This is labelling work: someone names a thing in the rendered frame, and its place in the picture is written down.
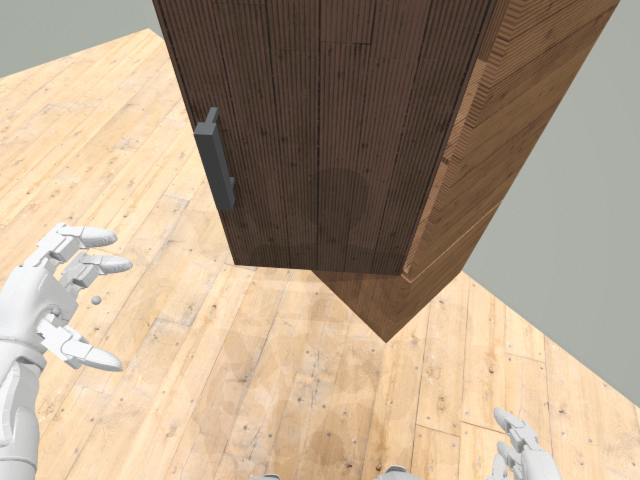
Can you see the left robot hand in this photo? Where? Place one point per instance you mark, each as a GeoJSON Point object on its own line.
{"type": "Point", "coordinates": [31, 292]}

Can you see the right robot hand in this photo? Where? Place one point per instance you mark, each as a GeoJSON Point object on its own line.
{"type": "Point", "coordinates": [532, 464]}

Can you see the cupboard door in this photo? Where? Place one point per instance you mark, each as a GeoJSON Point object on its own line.
{"type": "Point", "coordinates": [334, 116]}

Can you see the robot left forearm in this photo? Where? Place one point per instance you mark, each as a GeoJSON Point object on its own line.
{"type": "Point", "coordinates": [20, 368]}

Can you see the handle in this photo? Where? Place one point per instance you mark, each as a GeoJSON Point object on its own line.
{"type": "Point", "coordinates": [211, 152]}

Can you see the robot right shin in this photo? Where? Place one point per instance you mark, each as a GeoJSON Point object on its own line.
{"type": "Point", "coordinates": [396, 468]}

